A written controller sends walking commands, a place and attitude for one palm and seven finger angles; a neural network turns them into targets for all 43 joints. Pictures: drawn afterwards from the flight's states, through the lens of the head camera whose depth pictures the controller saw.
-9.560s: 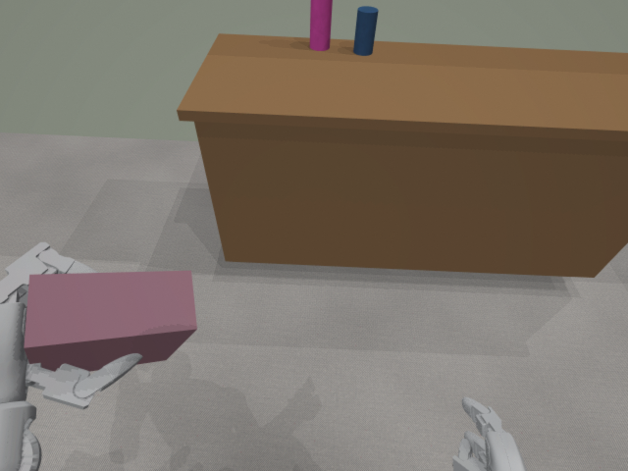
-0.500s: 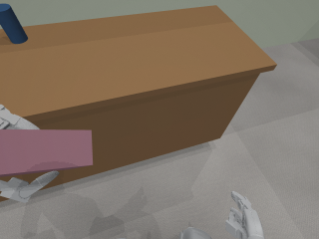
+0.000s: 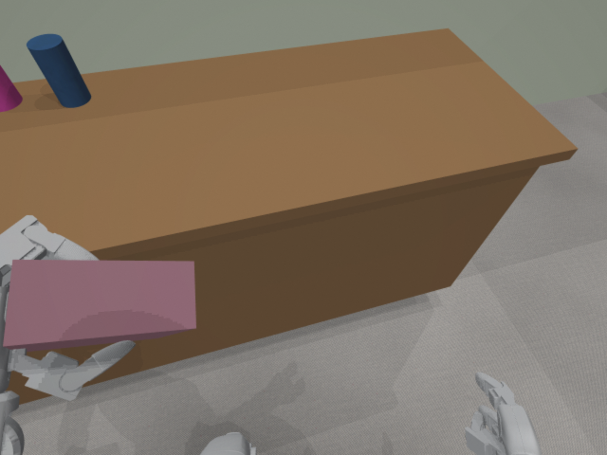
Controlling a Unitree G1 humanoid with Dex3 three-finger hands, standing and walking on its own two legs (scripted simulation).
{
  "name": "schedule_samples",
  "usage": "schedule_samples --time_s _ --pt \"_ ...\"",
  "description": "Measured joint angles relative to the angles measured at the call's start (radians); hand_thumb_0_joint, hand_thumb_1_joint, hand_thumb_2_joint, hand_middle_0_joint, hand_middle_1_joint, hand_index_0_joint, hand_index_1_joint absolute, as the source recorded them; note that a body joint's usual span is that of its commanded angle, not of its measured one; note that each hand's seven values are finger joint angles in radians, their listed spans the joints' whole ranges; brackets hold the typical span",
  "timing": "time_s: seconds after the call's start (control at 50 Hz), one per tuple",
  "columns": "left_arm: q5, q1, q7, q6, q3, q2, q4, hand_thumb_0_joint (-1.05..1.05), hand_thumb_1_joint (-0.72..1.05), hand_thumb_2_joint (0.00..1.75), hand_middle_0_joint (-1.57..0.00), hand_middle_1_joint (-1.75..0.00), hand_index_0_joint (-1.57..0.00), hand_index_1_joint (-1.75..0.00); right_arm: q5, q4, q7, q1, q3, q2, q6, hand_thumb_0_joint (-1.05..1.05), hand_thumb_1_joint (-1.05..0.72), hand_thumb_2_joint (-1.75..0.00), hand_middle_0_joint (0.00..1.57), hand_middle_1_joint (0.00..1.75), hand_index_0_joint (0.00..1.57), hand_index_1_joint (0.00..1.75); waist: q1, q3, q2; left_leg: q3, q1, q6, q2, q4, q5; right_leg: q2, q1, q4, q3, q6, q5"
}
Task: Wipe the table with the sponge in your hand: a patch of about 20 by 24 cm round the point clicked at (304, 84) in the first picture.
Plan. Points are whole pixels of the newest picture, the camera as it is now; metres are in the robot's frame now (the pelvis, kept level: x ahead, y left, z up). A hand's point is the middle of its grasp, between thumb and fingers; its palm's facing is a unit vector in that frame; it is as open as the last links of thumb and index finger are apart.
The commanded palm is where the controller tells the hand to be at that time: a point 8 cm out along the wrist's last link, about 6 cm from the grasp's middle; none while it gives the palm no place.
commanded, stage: come to a stop and stand still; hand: left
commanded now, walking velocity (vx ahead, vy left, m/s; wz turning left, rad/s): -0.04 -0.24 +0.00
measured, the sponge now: (128, 307) +0.23 +0.18 +0.15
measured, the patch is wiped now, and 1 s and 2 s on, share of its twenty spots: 0.00 0.00 0.00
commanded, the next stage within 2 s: look again from close up in 1.46 s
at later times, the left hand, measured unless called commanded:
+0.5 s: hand (62, 367) +0.16 +0.20 +0.18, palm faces +0.33 -0.82 -0.47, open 10.2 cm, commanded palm +0.11 +0.25 +0.18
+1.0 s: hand out of the picture +0.09 +0.18 +0.17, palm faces +0.38 -0.82 -0.42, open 10.2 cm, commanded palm +0.05 +0.22 +0.18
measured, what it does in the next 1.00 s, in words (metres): walks backwards: left foot, then right foot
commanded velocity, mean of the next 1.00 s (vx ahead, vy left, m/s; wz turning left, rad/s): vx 0.00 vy -0.05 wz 0.00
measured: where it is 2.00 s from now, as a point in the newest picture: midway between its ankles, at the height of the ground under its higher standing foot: outside the picture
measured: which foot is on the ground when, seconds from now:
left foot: up 0.00-0.00, down 0.02-0.40, up 0.42-0.68, down 0.70-0.98, up 1.00-1.00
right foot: down 0.00-0.02, up 0.04-0.36, down 0.38-1.00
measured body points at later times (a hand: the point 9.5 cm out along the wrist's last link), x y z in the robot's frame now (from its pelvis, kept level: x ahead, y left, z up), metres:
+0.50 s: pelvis -0.06 -0.02 +0.00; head -0.03 -0.04 +0.45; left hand +0.14 +0.24 +0.20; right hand +0.10 -0.24 -0.11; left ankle +0.01 +0.13 -0.71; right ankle -0.05 -0.10 -0.73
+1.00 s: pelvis -0.12 -0.05 +0.00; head -0.12 -0.06 +0.45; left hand +0.07 +0.22 +0.19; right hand +0.05 -0.27 -0.09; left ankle -0.08 +0.08 -0.73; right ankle -0.05 -0.10 -0.73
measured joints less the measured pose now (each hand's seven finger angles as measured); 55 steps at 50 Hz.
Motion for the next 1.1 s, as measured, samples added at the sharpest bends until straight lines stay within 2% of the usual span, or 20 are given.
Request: schedule_samples --time_s 0.02,0.04,0.1,0.14,0.18,0.28,0.36,0.42,0.48,0.52,0.56,0.64,0.72,0.78,0.82,0.86,0.88,0.94,0.98,1.1 --pt "-0.004 -0.001 0.002 -0.002 0.008 0.01 -0.023 -0.01 -0.5 1.02 -0.71 -1.38 -0.72 -1.37 0.002 -0.017 -0.005 0.006 -0.004 -0.007 0.0 0.01 -0.91 -0.9 0.2 0.3 0.19 0.3 -0.001 -0.01 0.02 -0.004 0.041 0.003 0.009 -0.063 0.046 0.013 -0.01 0.033 -0.002 0.01 -0.019" --pt "-0.007 -0.019 0.004 -0.007 0.022 0.032 -0.03 -0.01 -0.5 1.02 -0.71 -1.38 -0.72 -1.37 0.004 -0.02 -0.011 0.004 -0.011 0.006 0.0 0.01 -0.91 -0.9 0.2 0.3 0.19 0.29 -0.005 -0.015 0.017 -0.004 0.047 0.007 0.009 -0.063 0.002 0.015 -0.028 0.082 0.008 0.019 -0.062" --pt "-0.012 -0.101 0.002 -0.022 0.069 0.081 0.026 -0.01 -0.5 1.02 -0.71 -1.38 -0.72 -1.37 0.009 -0.01 -0.005 -0.018 0.001 0.081 0.009 0.01 -0.91 -0.9 0.2 0.3 0.19 0.29 0.002 -0.008 -0.037 0.006 0.038 0.016 -0.006 -0.037 -0.013 0.054 -0.101 0.281 0.094 0.026 -0.235" --pt "-0.015 -0.125 -0.002 -0.009 0.095 0.083 0.065 -0.01 -0.5 1.02 -0.71 -1.38 -0.72 -1.37 0.004 -0.013 0.015 -0.023 0.027 0.118 0.005 0.01 -0.91 -0.9 0.2 0.3 0.19 0.29 0.0 -0.012 -0.039 0.001 0.038 0.014 0.006 -0.063 0.017 0.088 -0.142 0.371 0.094 0.033 -0.222" --pt "-0.016 -0.12 -0.007 0.013 0.104 0.064 0.071 -0.01 -0.5 1.02 -0.71 -1.38 -0.72 -1.37 0.001 -0.022 0.042 -0.021 0.049 0.144 -0.004 0.01 -0.91 -0.9 0.2 0.3 0.19 0.29 0.005 -0.017 -0.032 0.004 0.04 0.012 0.022 -0.09 0.037 0.107 -0.161 0.393 0.084 0.039 -0.183" --pt "-0.02 -0.056 -0.027 0.041 0.038 -0.002 -0.003 -0.01 -0.5 1.02 -0.71 -1.38 -0.72 -1.37 -0.005 -0.038 0.079 -0.008 0.082 0.165 -0.031 0.01 -0.9 -0.9 0.2 0.3 0.2 0.3 0.022 -0.026 0.003 0.012 0.023 0.005 0.052 -0.12 0.071 0.117 -0.117 0.258 0.069 0.045 -0.161" --pt "-0.024 -0.044 -0.031 0.046 0.012 0.019 -0.022 -0.01 -0.5 1.02 -0.71 -1.38 -0.72 -1.37 0.0 -0.04 0.074 -0.006 0.089 0.159 -0.033 0.01 -0.9 -0.9 0.21 0.3 0.2 0.3 0.028 -0.021 0.028 0.002 -0.01 -0.011 0.062 -0.105 0.091 0.121 -0.012 0.061 0.063 0.04 -0.153" --pt "-0.024 -0.059 -0.028 0.049 0.025 0.028 0.016 -0.01 -0.5 1.02 -0.71 -1.38 -0.72 -1.37 0.01 -0.029 0.067 -0.015 0.077 0.136 -0.015 0.01 -0.9 -0.9 0.21 0.3 0.2 0.3 0.016 0.002 0.078 -0.025 -0.027 -0.019 0.085 -0.058 0.062 0.148 0.026 -0.014 0.033 -0.029 0.0" --pt "-0.035 -0.048 -0.026 0.069 0.031 0.023 0.054 -0.01 -0.5 1.02 -0.71 -1.38 -0.72 -1.37 0.019 0.005 0.053 0.004 0.068 0.107 0.004 0.01 -0.9 -0.9 0.2 0.3 0.2 0.3 0.01 -0.028 0.07 -0.055 -0.057 -0.01 0.03 0.105 -0.128 0.132 0.013 -0.002 0.04 -0.069 -0.011" --pt "-0.037 -0.021 -0.022 0.071 0.034 0.008 0.076 -0.01 -0.5 1.02 -0.71 -1.38 -0.72 -1.37 0.019 0.026 0.042 0.018 0.064 0.083 0.011 0.01 -0.9 -0.9 0.2 0.3 0.2 0.3 0.005 -0.055 0.058 -0.055 -0.069 -0.01 -0.005 0.226 -0.161 0.123 0.008 -0.021 0.052 -0.074 0.0" --pt "-0.035 -0.006 -0.017 0.07 0.028 -0.004 0.096 -0.01 -0.5 1.02 -0.71 -1.38 -0.72 -1.37 0.019 0.04 0.029 0.034 0.056 0.061 0.015 0.01 -0.9 -0.9 0.2 0.3 0.2 0.3 -0.007 -0.075 0.05 -0.041 -0.055 -0.013 -0.026 0.264 -0.172 0.119 0.008 -0.045 0.051 -0.075 0.019" --pt "-0.021 -0.024 -0.01 0.059 0.004 -0.013 0.125 -0.01 -0.5 1.02 -0.71 -1.38 -0.72 -1.37 0.014 0.054 0.004 0.057 0.038 0.028 0.011 0.01 -0.91 -0.9 0.2 0.3 0.2 0.3 -0.013 -0.093 0.035 -0.017 0.029 0.0 -0.042 0.145 -0.181 0.12 -0.001 -0.069 0.028 -0.083 0.043" --pt "-0.016 -0.041 0.001 0.049 -0.007 -0.015 0.108 -0.01 -0.5 1.02 -0.71 -1.38 -0.72 -1.37 0.009 0.045 -0.01 0.059 0.024 0.015 0.003 0.01 -0.91 -0.9 0.2 0.3 0.19 0.29 -0.008 -0.083 0.023 -0.02 0.149 0.022 -0.047 -0.089 -0.072 0.136 -0.019 -0.049 0.01 -0.083 0.049" --pt "-0.01 -0.045 0.007 0.042 -0.006 -0.005 0.107 -0.01 -0.5 1.02 -0.71 -1.38 -0.72 -1.37 0.009 0.029 -0.011 0.052 0.029 0.036 -0.001 0.01 -0.91 -0.9 0.2 0.3 0.19 0.29 0.014 -0.074 -0.012 0.003 0.168 0.032 -0.052 -0.112 -0.055 0.131 -0.015 -0.054 0.033 -0.051 0.061" --pt "-0.004 -0.042 0.007 0.034 -0.003 0.001 0.109 -0.01 -0.5 1.02 -0.71 -1.38 -0.72 -1.37 0.003 0.01 -0.01 0.051 0.038 0.048 -0.013 0.01 -0.91 -0.9 0.2 0.3 0.19 0.29 0.014 -0.08 -0.012 0.006 0.164 0.03 -0.049 -0.118 -0.046 0.132 -0.024 -0.047 0.035 -0.026 0.041" --pt "0.003 -0.052 0.004 0.028 -0.004 0.006 0.114 -0.01 -0.5 1.02 -0.72 -1.38 -0.72 -1.37 0.002 -0.004 -0.006 0.047 0.047 0.059 -0.024 0.01 -0.91 -0.9 0.2 0.3 0.19 0.29 0.016 -0.079 -0.002 0.003 0.153 0.027 -0.047 -0.112 -0.038 0.134 -0.029 -0.051 0.032 -0.018 0.059" --pt "0.005 -0.061 0.003 0.025 -0.004 0.008 0.118 -0.01 -0.5 1.02 -0.72 -1.38 -0.72 -1.37 0.002 -0.007 -0.004 0.043 0.051 0.064 -0.029 0.01 -0.91 -0.9 0.2 0.3 0.19 0.29 0.017 -0.076 0.003 0.0 0.148 0.024 -0.046 -0.106 -0.036 0.135 -0.029 -0.057 0.03 -0.023 0.086" --pt "0.005 -0.077 -0.002 0.017 -0.008 -0.006 0.141 -0.01 -0.5 1.02 -0.72 -1.38 -0.72 -1.37 0.003 -0.003 0.005 0.031 0.065 0.076 -0.034 0.01 -0.91 -0.9 0.2 0.3 0.2 0.3 0.022 -0.076 0.029 -0.007 0.13 0.019 -0.037 -0.087 -0.039 0.147 -0.032 -0.069 0.023 -0.075 0.105" --pt "0.002 -0.076 -0.005 0.022 -0.013 -0.02 0.159 -0.01 -0.5 1.02 -0.72 -1.38 -0.72 -1.37 0.003 0.003 0.013 0.028 0.071 0.082 -0.029 0.01 -0.9 -0.9 0.2 0.3 0.2 0.3 0.025 -0.086 0.044 -0.013 0.11 0.021 -0.038 -0.064 -0.086 0.152 -0.04 -0.081 0.024 -0.098 0.115" --pt "0.002 -0.079 -0.004 0.055 -0.035 -0.039 0.192 -0.01 -0.5 1.02 -0.72 -1.38 -0.72 -1.37 -0.002 0.033 0.021 0.03 0.081 0.094 0.0 0.01 -0.9 -0.9 0.2 0.3 0.2 0.3 0.025 -0.091 0.027 -0.056 0.062 0.033 -0.068 0.089 -0.186 0.149 -0.048 -0.137 0.033 -0.119 0.17"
